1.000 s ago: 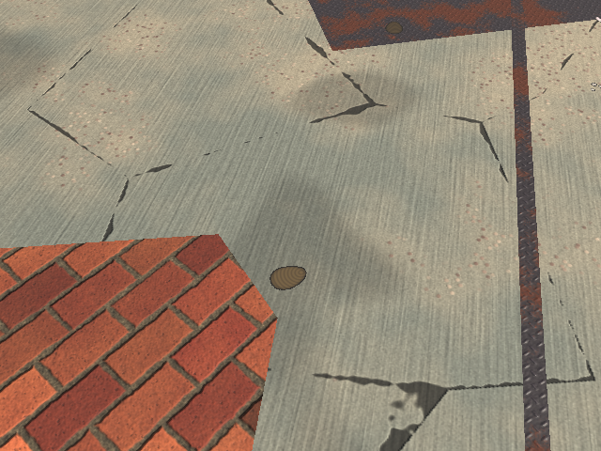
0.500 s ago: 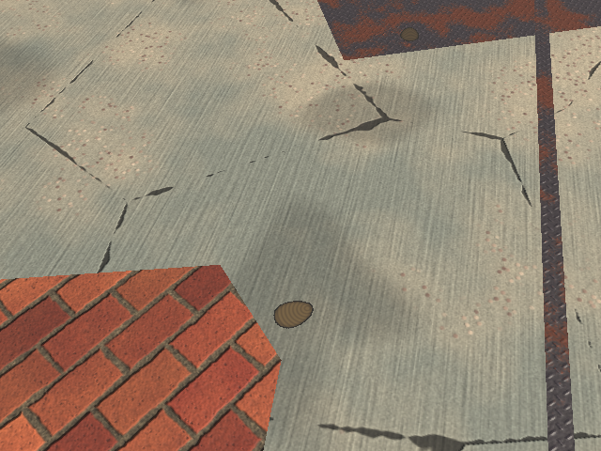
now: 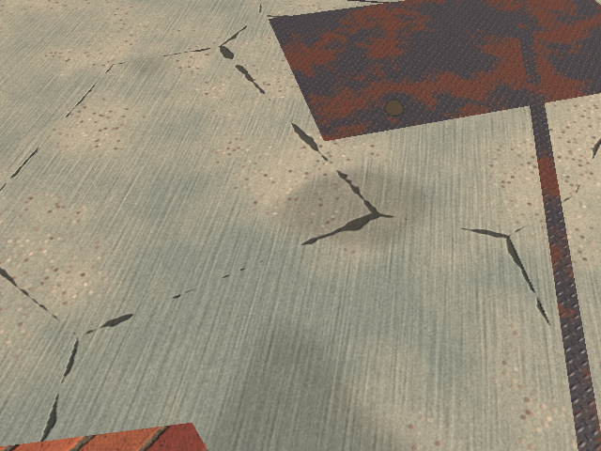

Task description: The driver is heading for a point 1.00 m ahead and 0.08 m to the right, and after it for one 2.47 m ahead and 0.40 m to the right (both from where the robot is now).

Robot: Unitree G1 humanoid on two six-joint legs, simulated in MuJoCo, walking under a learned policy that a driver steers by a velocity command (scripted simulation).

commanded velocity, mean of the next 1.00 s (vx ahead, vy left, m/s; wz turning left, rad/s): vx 0.93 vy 0.00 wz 0.00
